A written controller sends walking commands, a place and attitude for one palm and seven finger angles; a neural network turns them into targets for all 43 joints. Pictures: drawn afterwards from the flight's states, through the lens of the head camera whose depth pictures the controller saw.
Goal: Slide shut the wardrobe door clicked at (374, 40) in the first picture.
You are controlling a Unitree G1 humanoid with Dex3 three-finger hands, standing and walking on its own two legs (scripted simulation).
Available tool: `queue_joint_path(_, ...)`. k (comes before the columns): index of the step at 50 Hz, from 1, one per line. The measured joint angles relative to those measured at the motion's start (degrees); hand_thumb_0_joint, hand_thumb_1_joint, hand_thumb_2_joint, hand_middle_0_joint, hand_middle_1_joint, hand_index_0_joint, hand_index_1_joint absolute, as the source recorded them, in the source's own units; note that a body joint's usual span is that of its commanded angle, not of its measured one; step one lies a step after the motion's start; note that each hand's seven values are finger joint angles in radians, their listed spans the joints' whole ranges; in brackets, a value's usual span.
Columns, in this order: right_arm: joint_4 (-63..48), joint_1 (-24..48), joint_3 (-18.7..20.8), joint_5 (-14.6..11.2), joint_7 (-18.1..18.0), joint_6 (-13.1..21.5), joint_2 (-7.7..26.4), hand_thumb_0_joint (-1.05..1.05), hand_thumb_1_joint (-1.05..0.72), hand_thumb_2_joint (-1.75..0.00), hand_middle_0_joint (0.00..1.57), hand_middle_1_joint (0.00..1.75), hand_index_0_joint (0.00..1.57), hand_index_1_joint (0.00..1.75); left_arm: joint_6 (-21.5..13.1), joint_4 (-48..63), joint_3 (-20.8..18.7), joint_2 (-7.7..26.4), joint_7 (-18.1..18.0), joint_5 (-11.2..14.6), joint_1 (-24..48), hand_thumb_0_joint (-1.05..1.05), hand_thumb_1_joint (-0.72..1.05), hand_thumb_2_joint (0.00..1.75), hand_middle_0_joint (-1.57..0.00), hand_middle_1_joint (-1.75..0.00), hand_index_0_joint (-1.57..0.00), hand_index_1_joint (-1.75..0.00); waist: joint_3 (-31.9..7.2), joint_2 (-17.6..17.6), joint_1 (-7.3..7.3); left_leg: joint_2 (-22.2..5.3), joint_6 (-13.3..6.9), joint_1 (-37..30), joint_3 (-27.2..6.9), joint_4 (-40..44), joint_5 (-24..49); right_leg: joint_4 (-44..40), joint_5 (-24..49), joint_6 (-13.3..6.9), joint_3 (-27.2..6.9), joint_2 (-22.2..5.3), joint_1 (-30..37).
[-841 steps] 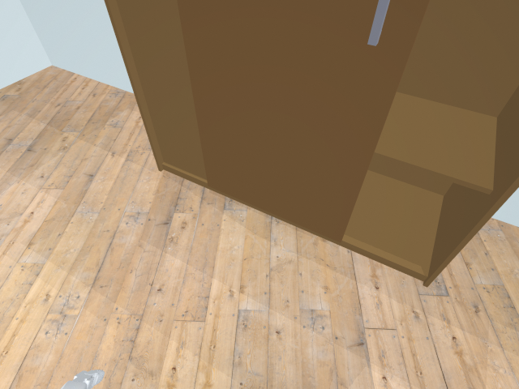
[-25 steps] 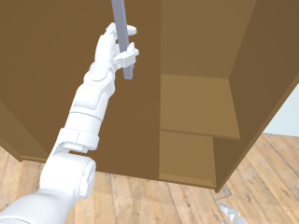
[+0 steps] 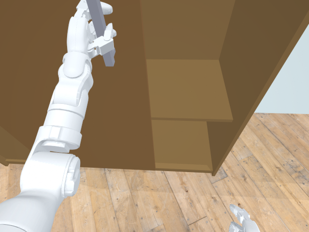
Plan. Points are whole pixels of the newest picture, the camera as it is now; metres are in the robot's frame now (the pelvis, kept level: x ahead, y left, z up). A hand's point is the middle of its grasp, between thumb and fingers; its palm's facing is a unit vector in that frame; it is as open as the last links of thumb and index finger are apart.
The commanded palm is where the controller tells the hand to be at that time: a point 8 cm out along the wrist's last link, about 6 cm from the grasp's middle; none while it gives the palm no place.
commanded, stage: step sideways, sliding the door along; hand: left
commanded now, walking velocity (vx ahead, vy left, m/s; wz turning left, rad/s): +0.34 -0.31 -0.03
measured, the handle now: (100, 16) +0.52 +0.15 +0.28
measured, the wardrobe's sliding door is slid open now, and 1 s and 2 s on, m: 0.37 0.29 0.06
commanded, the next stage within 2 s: none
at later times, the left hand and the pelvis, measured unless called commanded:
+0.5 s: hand (118, 39) +0.48 +0.11 +0.25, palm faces +0.28 -0.95 -0.09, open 6.5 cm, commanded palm +0.45 +0.08 +0.25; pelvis +0.04 -0.10 -0.01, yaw +7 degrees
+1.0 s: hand (149, 37) +0.49 +0.04 +0.24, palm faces +0.49 -0.87 -0.05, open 6.8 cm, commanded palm +0.44 -0.02 +0.24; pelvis +0.17 -0.21 +0.00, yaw +10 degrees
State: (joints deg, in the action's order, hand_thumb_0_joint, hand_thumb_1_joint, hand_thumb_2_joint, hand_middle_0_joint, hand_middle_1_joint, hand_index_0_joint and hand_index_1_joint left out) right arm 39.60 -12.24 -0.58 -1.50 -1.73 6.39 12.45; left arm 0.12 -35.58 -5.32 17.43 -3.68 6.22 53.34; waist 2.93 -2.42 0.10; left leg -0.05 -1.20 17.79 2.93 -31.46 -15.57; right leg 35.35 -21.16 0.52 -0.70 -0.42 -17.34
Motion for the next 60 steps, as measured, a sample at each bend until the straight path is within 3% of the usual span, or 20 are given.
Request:
queue_joint_path(4, -1.37, -0.35, 0.35, -0.50, -0.08, -1.91, -0.01, 0.01, -0.90, -0.90, 0.20, 0.30, 0.20, 0.30, -1.12, 3.00, -1.95, 1.46, -1.47, 0.52, 0.06, -0.03, 0.72, 0.84, -0.42, -1.40, -0.23, -1.38, 4.17, -0.01, 0.82, -1.50, 1.38, -0.42, -0.05, -2.41, -1.24, 3.66, -4.38, -1.15, 0.79, 1.92, -1.65)
queue_joint_path(7, -1.38, -0.91, 0.55, -1.02, 0.23, -3.22, 0.86, 0.01, -0.90, -0.90, 0.20, 0.30, 0.20, 0.30, -1.01, 4.53, -3.46, 1.32, -2.57, 0.72, 0.36, -0.03, 0.74, 0.85, -0.44, -1.40, -0.19, -1.38, 7.06, -1.87, 1.03, -3.36, 2.94, -0.68, -2.06, -5.63, -3.08, 1.05, 3.14, -3.38, 3.11, 3.56, 0.75)
queue_joint_path(9, -0.35, -1.24, 1.00, -1.47, 0.27, -4.09, 1.50, 0.01, -0.90, -0.90, 0.20, 0.30, 0.20, 0.30, -0.79, 4.96, -3.94, 0.13, -2.97, 0.66, 0.76, -0.02, 0.76, 0.86, -0.44, -1.40, -0.16, -1.38, 8.09, -3.69, 0.79, -4.84, 1.99, 0.56, -3.70, -8.97, -2.40, -1.14, 3.13, -5.35, 5.64, 4.99, 3.07)
queue_joint_path(12, 2.14, -0.31, 1.39, -2.12, -0.20, -4.83, 1.03, 0.01, -0.90, -0.90, 0.20, 0.30, 0.20, 0.30, -0.97, 6.08, -3.28, -1.44, -3.23, 0.65, 1.70, -0.02, 0.77, 0.87, -0.45, -1.40, -0.16, -1.37, 9.30, -1.26, 2.13, -2.83, 0.32, 3.92, -3.98, -20.09, -7.55, -3.38, 2.86, -6.97, 6.94, 4.39, 4.98)
queue_joint_path(15, 1.72, 0.59, 1.64, -1.98, -0.51, -4.42, 0.81, 0.01, -0.90, -0.90, 0.20, 0.30, 0.20, 0.30, -0.92, 9.61, -1.47, -2.35, -3.95, -0.10, 1.43, -0.02, 0.76, 0.87, -0.45, -1.40, -0.16, -1.34, 10.42, 1.83, 3.81, -0.89, -0.36, 3.07, -1.58, -16.33, -6.52, -5.14, 3.33, -7.47, 7.15, 3.08, 5.91)
queue_joint_path(17, 0.24, 1.52, 1.95, -2.00, -0.18, -4.44, 1.29, 0.01, -0.90, -0.90, 0.20, 0.30, 0.20, 0.30, -0.96, 12.01, -0.36, -2.29, -4.17, -0.27, 0.79, -0.02, 0.76, 0.86, -0.45, -1.40, -0.16, -1.32, 10.40, 2.52, 4.44, -1.35, -1.25, -0.76, 0.64, -5.36, 3.98, -2.05, 2.74, -6.95, 7.63, 2.92, 4.28)
queue_joint_path(19, -1.55, 3.54, 3.12, -2.11, 1.01, -4.78, 1.77, 0.01, -0.90, -0.90, 0.20, 0.30, 0.20, 0.30, -0.93, 13.75, 0.16, -1.59, -3.97, 0.38, 0.86, -0.03, 0.76, 0.86, -0.45, -1.40, -0.16, -1.30, 11.10, 2.31, 4.74, -2.19, 0.75, -3.51, 0.57, -1.52, 0.84, 11.40, -0.05, -3.97, 5.07, 3.66, -1.77)
queue_joint_path(22, -3.55, 7.32, 4.21, -2.14, 2.94, -5.85, 1.55, 0.01, -0.90, -0.90, 0.20, 0.30, 0.20, 0.30, -0.61, 16.20, -0.28, -1.13, -3.22, 0.41, 0.85, -0.03, 0.76, 0.85, -0.45, -1.40, -0.15, -1.27, 14.05, 1.84, 4.49, -2.95, 3.08, -4.97, -1.09, -2.81, -3.08, 26.39, -6.11, -2.93, 0.16, 3.12, -8.54)
queue_joint_path(28, -5.98, 9.35, 3.55, -2.58, 4.43, -6.53, -0.51, 0.01, -0.90, -0.90, 0.20, 0.30, 0.20, 0.30, -0.71, 20.56, -0.24, -1.79, -1.81, -0.19, -1.82, -0.04, 0.75, 0.86, -0.45, -1.40, -0.15, -1.26, 15.68, -0.92, 8.06, -8.49, 6.57, -9.09, -3.90, -1.88, -4.59, 20.34, -0.01, -0.43, -0.26, -2.43, -12.16)
queue_joint_path(33, -7.32, 8.96, 2.10, -2.80, 4.59, -5.88, -2.59, 0.01, -0.90, -0.90, 0.20, 0.30, 0.20, 0.30, -0.98, 23.57, -1.65, -0.57, -1.92, 0.74, -5.06, -0.05, 0.72, 0.86, -0.45, -1.41, -0.19, -1.24, 15.72, -2.62, 11.05, -13.89, 9.29, -12.62, -4.78, -3.86, -7.45, 7.41, 6.47, 0.14, 2.51, -2.02, -4.56)
queue_joint_path(35, -7.11, 9.47, 1.61, -3.04, 4.45, -5.13, -2.51, 0.01, -0.90, -0.90, 0.20, 0.30, 0.20, 0.30, -0.36, 24.96, -3.46, -0.18, -2.31, 0.57, -6.14, -0.05, 0.71, 0.86, -0.48, -1.42, -0.18, -1.23, 16.13, -3.57, 10.59, -15.85, 8.09, -11.01, -4.98, -10.24, -8.16, 1.39, 10.32, -0.03, 4.18, -1.08, 0.42)
queue_joint_path(36, -6.40, 10.62, 1.73, -3.02, 4.13, -4.72, -1.67, 0.01, -0.90, -0.90, 0.20, 0.30, 0.21, 0.30, -0.64, 26.09, -4.76, -0.56, -3.10, 0.27, -7.26, -0.05, 0.70, 0.85, -0.49, -1.43, -0.18, -1.23, 17.06, -5.50, 9.37, -16.93, 6.09, -9.30, -6.29, -14.13, -5.33, 1.46, 9.01, -0.20, 5.86, -0.24, 1.74)
queue_joint_path(39, -4.42, 13.20, 2.69, -2.65, 2.73, -4.06, -0.09, 0.01, -0.90, -0.90, 0.20, 0.30, 0.21, 0.30, -0.72, 31.87, -7.36, -1.76, -4.91, -0.38, -12.15, -0.05, 0.70, 0.85, -0.50, -1.43, -0.17, -1.27, 17.17, -4.08, 7.76, -9.39, 2.94, -2.61, -8.34, -25.20, -13.05, 0.82, 7.14, -0.67, 6.09, -2.06, 1.17)
queue_joint_path(41, -4.11, 13.50, 3.07, -2.44, 1.62, -3.00, 1.02, 0.01, -0.90, -0.90, 0.20, 0.30, 0.20, 0.30, -0.30, 37.07, -7.76, -2.92, -6.23, -0.80, -15.83, -0.05, 0.70, 0.85, -0.50, -1.43, -0.17, -1.29, 16.36, -2.08, 7.15, -4.76, 1.74, -1.01, -5.82, -20.27, -14.09, -1.42, 8.54, -0.57, 5.32, -3.39, 0.51)
queue_joint_path(43, -4.55, 12.63, 3.67, -2.27, 1.24, -2.59, 2.35, 0.01, -0.90, -0.90, 0.20, 0.30, 0.20, 0.30, 0.34, 41.46, -6.98, -4.24, -7.11, -1.76, -18.93, -0.05, 0.70, 0.84, -0.50, -1.43, -0.18, -1.29, 14.65, -1.27, 6.38, -3.00, 1.18, -2.39, -1.66, -6.95, -3.44, -1.52, 9.41, -0.74, 4.63, -3.55, -0.70)
queue_joint_path(44, -5.08, 11.72, 4.28, -2.21, 1.36, -2.57, 3.11, 0.01, -0.90, -0.90, 0.20, 0.30, 0.20, 0.30, 0.76, 43.07, -6.11, -5.00, -7.27, -2.01, -20.02, -0.05, 0.70, 0.83, -0.50, -1.43, -0.18, -1.28, 13.37, -1.94, 6.17, -3.90, 0.37, -3.44, -0.13, -2.52, 3.91, -0.27, 9.24, -0.43, 4.49, -2.59, -1.50)
queue_joint_path(48, -6.47, 9.37, 5.95, -2.03, 2.90, -2.52, 2.38, 0.01, -0.91, -0.90, 0.20, 0.30, 0.20, 0.30, 1.39, 48.06, -2.86, -6.21, -6.84, -3.57, -23.57, -0.05, 0.71, 0.80, -0.47, -1.45, -0.17, -1.22, 12.47, 0.55, 8.45, -5.05, 3.30, -6.99, 1.72, -1.21, -3.15, 12.75, 0.38, -0.22, 1.30, -1.63, -4.33)
queue_joint_path(53, -9.30, 6.07, 4.49, -2.03, 4.59, -0.57, 0.90, 0.01, -0.91, -0.90, 0.20, 0.30, 0.21, 0.31, 0.94, 56.07, -1.75, -8.29, -7.22, -4.72, -31.78, -0.06, 0.72, 0.79, -0.47, -1.46, -0.16, -1.18, 11.67, -0.42, 9.65, -8.02, 5.47, -10.68, 3.17, -0.46, -5.20, 7.16, 4.05, -0.12, 3.74, -0.91, -0.46)
queue_joint_path(58, -10.14, 4.75, 2.44, -2.13, 5.73, 0.45, -0.34, 0.01, -0.90, -0.90, 0.20, 0.30, 0.25, 0.34, -1.86, 62.06, -2.51, -9.51, -7.05, -5.52, -38.19, -0.07, 0.72, 0.79, -0.46, -1.51, -0.15, -1.14, 12.04, -1.61, 7.29, -12.02, 4.85, -7.21, 3.44, -10.33, -3.09, -1.77, 2.47, -2.30, 6.26, 1.62, 5.59)
queue_joint_path(60, -8.94, 6.03, 2.07, -1.93, 5.57, -0.51, -0.54, 0.01, -0.90, -0.90, 0.20, 0.30, 0.25, 0.33, -2.98, 64.14, -1.85, -10.13, -7.16, -5.74, -40.45, -0.07, 0.72, 0.79, -0.45, -1.54, -0.15, -1.13, 11.71, -0.25, 6.65, -9.84, 3.53, -3.61, 1.21, -15.63, -5.08, -1.70, 3.28, -3.47, 5.58, 1.15, 4.51)
